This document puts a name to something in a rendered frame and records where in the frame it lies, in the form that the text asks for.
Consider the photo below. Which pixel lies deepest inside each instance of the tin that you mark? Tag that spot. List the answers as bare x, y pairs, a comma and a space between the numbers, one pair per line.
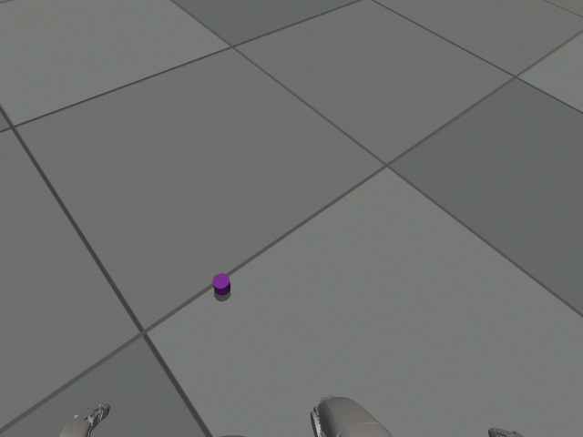
221, 284

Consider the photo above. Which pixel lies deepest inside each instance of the left robot hand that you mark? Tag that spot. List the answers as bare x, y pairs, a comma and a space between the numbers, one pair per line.
85, 421

